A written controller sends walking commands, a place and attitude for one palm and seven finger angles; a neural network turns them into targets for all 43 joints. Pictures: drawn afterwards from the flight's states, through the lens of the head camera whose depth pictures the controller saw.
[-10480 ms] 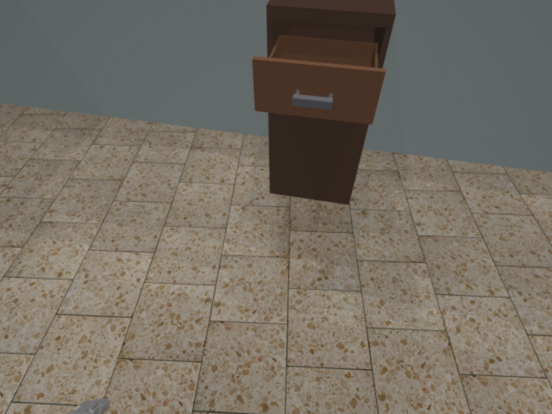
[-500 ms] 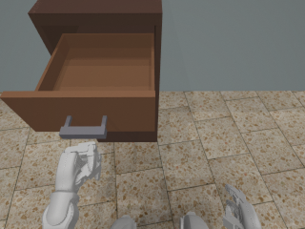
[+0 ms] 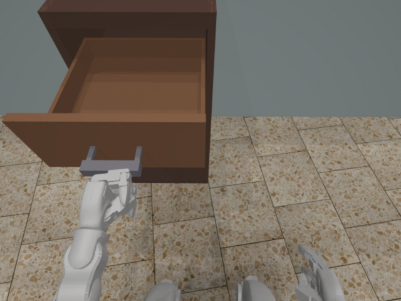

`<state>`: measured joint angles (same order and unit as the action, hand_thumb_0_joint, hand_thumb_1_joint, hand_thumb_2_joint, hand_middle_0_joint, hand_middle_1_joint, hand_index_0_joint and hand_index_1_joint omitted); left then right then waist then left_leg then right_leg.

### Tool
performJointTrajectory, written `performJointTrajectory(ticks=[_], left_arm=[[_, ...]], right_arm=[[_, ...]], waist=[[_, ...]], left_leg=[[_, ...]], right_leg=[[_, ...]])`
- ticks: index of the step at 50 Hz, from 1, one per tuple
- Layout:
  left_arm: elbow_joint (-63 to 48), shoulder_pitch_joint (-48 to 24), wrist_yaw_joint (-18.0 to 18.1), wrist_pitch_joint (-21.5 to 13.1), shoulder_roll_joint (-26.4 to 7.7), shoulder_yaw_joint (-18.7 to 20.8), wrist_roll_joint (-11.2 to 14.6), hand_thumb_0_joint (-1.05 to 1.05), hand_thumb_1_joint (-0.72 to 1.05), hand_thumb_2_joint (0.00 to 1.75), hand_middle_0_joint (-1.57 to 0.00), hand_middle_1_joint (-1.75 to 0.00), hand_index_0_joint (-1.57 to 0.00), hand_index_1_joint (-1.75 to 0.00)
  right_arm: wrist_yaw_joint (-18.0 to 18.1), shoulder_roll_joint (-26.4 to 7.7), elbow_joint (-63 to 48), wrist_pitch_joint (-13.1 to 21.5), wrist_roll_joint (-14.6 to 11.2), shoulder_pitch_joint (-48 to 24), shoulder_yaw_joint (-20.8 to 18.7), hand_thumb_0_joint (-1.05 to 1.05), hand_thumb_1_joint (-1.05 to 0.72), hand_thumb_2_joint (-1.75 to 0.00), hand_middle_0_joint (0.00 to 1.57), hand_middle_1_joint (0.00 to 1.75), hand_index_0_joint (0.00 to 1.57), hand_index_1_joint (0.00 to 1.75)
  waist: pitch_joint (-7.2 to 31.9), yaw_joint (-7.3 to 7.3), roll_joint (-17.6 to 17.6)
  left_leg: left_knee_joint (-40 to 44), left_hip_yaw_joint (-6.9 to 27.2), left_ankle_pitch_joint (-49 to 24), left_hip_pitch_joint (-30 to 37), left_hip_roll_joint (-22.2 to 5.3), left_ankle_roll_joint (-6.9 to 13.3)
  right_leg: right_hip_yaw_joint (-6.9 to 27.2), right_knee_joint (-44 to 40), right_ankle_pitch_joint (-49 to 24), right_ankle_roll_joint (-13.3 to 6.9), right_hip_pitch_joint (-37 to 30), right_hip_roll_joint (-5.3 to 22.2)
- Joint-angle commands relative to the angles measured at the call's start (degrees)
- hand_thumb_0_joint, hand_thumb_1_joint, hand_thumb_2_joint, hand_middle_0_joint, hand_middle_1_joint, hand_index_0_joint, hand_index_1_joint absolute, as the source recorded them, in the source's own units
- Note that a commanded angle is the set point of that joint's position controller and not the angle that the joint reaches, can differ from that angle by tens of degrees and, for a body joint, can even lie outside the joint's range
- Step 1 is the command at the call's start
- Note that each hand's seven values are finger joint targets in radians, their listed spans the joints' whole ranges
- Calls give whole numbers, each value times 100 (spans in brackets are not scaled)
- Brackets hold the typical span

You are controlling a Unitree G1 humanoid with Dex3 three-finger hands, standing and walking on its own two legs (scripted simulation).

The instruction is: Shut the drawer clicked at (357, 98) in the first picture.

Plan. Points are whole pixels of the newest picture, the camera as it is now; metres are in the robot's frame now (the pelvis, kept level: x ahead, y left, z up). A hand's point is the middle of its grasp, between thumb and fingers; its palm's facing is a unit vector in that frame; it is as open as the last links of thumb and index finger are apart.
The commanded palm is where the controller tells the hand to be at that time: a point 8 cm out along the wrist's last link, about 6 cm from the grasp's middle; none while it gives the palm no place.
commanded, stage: push the drawer shut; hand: left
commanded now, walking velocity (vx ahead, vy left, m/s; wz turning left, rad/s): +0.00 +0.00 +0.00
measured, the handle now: (113, 159) +0.37 +0.19 +0.06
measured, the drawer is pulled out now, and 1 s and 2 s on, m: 0.29 0.18 0.04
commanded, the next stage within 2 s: none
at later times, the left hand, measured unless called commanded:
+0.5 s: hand (137, 168) +0.36 +0.15 +0.05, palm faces +0.01 -1.00 -0.05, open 3.0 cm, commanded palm +0.34 +0.20 +0.06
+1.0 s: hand (139, 146) +0.41 +0.15 +0.05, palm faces +0.02 -1.00 -0.04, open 3.0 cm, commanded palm +0.40 +0.20 +0.06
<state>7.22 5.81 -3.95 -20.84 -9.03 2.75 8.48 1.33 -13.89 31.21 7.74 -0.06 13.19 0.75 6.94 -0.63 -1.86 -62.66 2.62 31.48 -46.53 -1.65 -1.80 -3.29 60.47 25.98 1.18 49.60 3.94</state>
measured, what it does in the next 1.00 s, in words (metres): stands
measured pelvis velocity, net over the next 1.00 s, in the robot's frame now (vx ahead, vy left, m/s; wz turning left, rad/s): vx -0.02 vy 0.00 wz -0.02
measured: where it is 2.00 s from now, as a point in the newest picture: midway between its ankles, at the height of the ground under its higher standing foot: outside the picture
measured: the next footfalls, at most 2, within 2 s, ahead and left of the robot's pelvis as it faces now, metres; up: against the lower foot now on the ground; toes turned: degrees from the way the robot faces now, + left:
none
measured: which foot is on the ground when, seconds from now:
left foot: down 0.00-1.00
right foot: down 0.00-1.00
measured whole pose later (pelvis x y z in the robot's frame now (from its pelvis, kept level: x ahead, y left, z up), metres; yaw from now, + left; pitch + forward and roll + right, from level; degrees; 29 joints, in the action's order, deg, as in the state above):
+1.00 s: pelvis -0.02 +0.00 +0.00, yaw -1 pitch +17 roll -1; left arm 45.9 -30.0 -4.8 -26.2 -14.0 13.0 6.7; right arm 1.2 -14.1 37.2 3.7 0.6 15.5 1.0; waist 6.0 -4.4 -1.0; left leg -61.7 1.4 28.7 -50.2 -1.9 -1.3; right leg -2.0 58.7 22.3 1.4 53.4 3.4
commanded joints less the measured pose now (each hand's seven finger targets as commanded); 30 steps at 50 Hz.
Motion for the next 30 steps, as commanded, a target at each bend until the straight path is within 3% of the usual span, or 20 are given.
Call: performJointTrajectory(ticks=[1,3,4,10,11,13,16,17,20,21,23,25,30], left_arm=[[-1111,-2045,122,-372,-547,215,3,0,90,90,-140,-160,-140,-160],[-870,-2099,111,-371,-568,291,14,0,90,90,-140,-160,-140,-160],[-931,-2366,104,-389,-540,223,19,0,90,90,-140,-160,-140,-160],[-392,-3103,138,-356,-585,244,9,0,90,90,-140,-160,-140,-160],[-271,-3256,169,-348,-652,287,1,0,90,90,-140,-160,-140,-160],[-130,-3508,189,-354,-656,310,-22,0,90,90,-140,-160,-140,-160],[288,-3842,203,-361,-866,511,-6,0,90,90,-140,-160,-140,-160],[411,-3931,179,-378,-838,521,-2,0,90,90,-140,-160,-140,-160],[624,-4149,149,-439,-971,721,39,0,90,90,-140,-160,-140,-160],[770,-4174,138,-449,-1095,825,23,0,90,90,-140,-160,-140,-160],[857,-4347,114,-500,-1035,818,41,0,90,90,-140,-160,-140,-160],[1025,-4281,107,-549,-1122,970,54,0,90,90,-140,-160,-140,-160],[1373,-4646,85,-664,-1126,974,23,0,90,90,-140,-160,-140,-160]], right_arm=[[104,-680,-689,257,-45,-118,-282,0,-90,-90,20,30,20,30],[112,-683,-639,244,-63,-109,-295,0,-90,-90,20,30,20,30],[116,-678,-620,254,-61,-134,-283,0,-90,-90,20,30,20,30],[138,-696,-493,223,-85,-122,-257,0,-90,-90,20,30,20,30],[150,-720,-469,212,-85,-104,-253,0,-90,-90,20,30,20,30],[159,-717,-451,193,-75,-91,-246,0,-90,-90,20,30,20,30],[177,-756,-378,161,-74,-36,-242,0,-90,-90,20,30,20,30],[177,-736,-375,145,-85,-50,-233,0,-90,-90,20,30,20,30],[174,-734,-345,114,-74,-10,-234,0,-90,-90,20,30,20,30],[171,-759,-334,97,-69,45,-239,0,-90,-90,20,30,20,30],[144,-740,-303,76,-58,80,-237,0,-90,-90,20,30,20,30],[125,-759,-292,45,-48,152,-267,0,-90,-90,20,30,20,30],[80,-787,-234,-24,-34,268,-289,0,-90,-90,20,30,20,30]], waist=[[1542,-318,109],[1590,-297,212],[1664,-314,51],[1633,-357,20],[1605,-400,166],[1749,-370,19],[1685,-431,339],[1669,-404,256],[1796,-357,79],[1824,-344,195],[1879,-346,1],[1952,-308,148],[1861,-376,97]], left_leg=[[940,-182,-1407,491,221,222],[954,-193,-1380,511,222,218],[953,-195,-1350,545,231,212],[1034,-171,-1099,547,225,200],[1032,-162,-1043,506,223,227],[1055,-177,-1038,559,235,213],[1062,-184,-907,412,225,236],[1092,-212,-827,393,235,226],[1110,-256,-953,424,254,215],[1122,-227,-1016,403,238,217],[1133,-252,-1125,473,243,201],[1128,-272,-1271,458,235,199],[1166,-277,-1242,445,222,191]], right_leg=[[40,-804,-955,-193,-1241,-275],[55,-834,-946,-191,-1282,-282],[67,-824,-919,-192,-1262,-271],[63,-895,-645,-199,-1170,-273],[68,-918,-584,-189,-1158,-285],[83,-908,-594,-197,-1186,-279],[128,-998,-470,-169,-1258,-294],[151,-1029,-395,-170,-1268,-286],[189,-1047,-559,-182,-1406,-279],[161,-1006,-608,-192,-1437,-298],[163,-998,-764,-196,-1443,-295],[172,-993,-948,-198,-1561,-302],[158,-1002,-943,-199,-1450,-323]])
